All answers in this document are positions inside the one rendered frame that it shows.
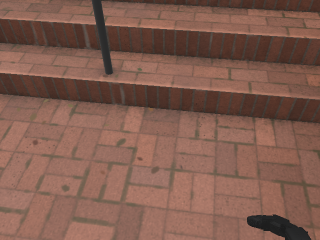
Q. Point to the robot right hand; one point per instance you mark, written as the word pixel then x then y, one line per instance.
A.
pixel 279 226

